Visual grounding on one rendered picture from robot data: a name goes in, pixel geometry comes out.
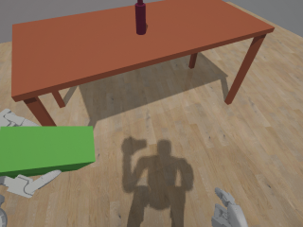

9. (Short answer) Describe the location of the robot left hand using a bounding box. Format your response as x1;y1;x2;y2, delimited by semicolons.
0;108;62;198

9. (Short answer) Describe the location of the sponge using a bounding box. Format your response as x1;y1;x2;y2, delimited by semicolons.
0;126;96;179

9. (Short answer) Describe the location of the robot right hand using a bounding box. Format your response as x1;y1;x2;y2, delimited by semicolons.
211;187;248;227

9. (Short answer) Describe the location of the table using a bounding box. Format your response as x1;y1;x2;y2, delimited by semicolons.
11;0;275;127

